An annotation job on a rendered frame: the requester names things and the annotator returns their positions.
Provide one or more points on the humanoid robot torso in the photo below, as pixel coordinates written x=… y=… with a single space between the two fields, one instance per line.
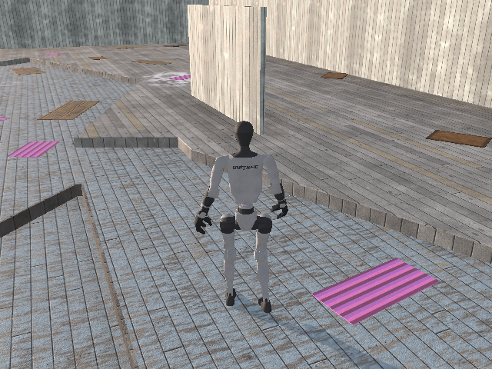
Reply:
x=245 y=182

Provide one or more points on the robot left hand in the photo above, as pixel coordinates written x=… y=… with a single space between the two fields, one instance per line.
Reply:
x=199 y=222

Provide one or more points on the robot left shin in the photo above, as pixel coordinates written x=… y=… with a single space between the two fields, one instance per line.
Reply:
x=228 y=273

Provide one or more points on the robot left forearm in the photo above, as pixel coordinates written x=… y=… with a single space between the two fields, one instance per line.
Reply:
x=205 y=205

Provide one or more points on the robot right forearm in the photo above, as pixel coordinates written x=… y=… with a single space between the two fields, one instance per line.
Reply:
x=280 y=198

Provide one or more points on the right robot upper arm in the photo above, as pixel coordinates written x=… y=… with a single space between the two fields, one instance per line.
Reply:
x=269 y=162

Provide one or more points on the left robot upper arm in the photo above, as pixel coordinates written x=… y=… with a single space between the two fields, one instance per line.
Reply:
x=220 y=162

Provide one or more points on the robot right hand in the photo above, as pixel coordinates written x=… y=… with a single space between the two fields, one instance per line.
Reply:
x=284 y=210

